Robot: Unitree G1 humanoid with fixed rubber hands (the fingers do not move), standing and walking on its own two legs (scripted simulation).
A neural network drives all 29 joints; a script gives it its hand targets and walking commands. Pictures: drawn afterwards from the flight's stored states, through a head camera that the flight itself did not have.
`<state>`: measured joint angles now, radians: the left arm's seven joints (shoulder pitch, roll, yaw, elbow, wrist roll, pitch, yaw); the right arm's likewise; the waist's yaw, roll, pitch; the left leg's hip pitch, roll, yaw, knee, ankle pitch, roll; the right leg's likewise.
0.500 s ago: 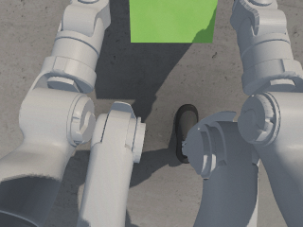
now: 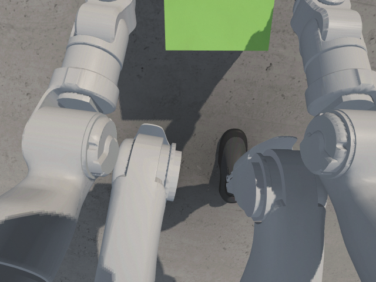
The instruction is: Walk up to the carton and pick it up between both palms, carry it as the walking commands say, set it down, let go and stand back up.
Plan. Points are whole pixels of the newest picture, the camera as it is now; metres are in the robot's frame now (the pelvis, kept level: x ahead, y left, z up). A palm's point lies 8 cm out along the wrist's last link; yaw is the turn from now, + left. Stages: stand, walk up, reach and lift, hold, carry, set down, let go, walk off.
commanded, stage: set down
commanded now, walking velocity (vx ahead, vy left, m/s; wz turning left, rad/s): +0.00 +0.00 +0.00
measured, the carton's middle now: out of the picture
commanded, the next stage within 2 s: none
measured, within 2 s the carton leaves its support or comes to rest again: neither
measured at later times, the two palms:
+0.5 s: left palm out of the picture +0.54 +0.12 -0.20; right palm out of the picture +0.55 -0.15 -0.19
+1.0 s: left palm out of the picture +0.54 +0.12 -0.20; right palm out of the picture +0.55 -0.15 -0.19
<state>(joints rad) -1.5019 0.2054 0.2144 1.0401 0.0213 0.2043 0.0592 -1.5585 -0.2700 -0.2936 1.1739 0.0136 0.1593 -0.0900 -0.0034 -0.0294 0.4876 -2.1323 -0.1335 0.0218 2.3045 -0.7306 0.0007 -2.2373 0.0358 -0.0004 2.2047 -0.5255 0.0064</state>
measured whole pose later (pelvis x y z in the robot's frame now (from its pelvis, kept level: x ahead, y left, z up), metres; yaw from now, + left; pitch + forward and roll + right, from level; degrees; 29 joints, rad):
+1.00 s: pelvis +0.01 +0.00 +0.00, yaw +0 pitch +31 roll +0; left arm -1.50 0.21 0.26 1.04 0.07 0.13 0.01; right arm -1.58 -0.28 -0.36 1.22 -0.03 0.10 -0.03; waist 0.00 -0.03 0.52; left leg -2.12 -0.13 0.02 2.33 -0.76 0.00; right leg -2.23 0.03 -0.01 2.23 -0.55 0.01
